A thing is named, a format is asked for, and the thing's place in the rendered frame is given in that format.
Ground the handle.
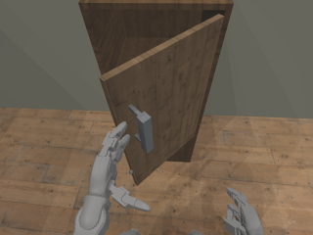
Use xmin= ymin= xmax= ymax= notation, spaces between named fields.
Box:
xmin=128 ymin=104 xmax=154 ymax=154

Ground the robot right hand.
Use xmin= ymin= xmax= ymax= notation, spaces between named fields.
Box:
xmin=224 ymin=187 xmax=265 ymax=235

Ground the robot left hand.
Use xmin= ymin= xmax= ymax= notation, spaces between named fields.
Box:
xmin=88 ymin=121 xmax=151 ymax=212

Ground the cupboard door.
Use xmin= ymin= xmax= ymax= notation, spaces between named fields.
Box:
xmin=99 ymin=14 xmax=225 ymax=186

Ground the robot left forearm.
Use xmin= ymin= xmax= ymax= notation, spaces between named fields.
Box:
xmin=72 ymin=194 xmax=112 ymax=235

